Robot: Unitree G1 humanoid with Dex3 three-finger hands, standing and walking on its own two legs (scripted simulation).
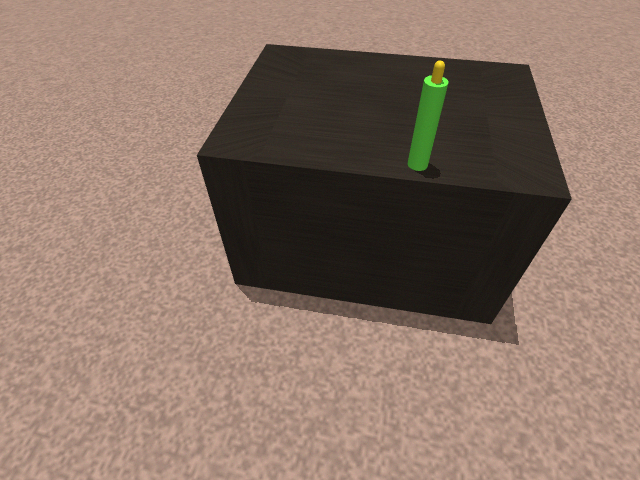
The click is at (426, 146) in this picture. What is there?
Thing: necked bottle
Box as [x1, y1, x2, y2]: [408, 60, 448, 170]
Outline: 440,60 434,64 432,74 430,76 427,76 423,82 408,158 408,165 416,170 422,170 427,166 448,82 442,76 444,63
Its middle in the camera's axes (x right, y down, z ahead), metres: +0.24 -0.27 +0.92
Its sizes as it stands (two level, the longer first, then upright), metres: 0.051 0.051 0.269
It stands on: a support 0.60 m high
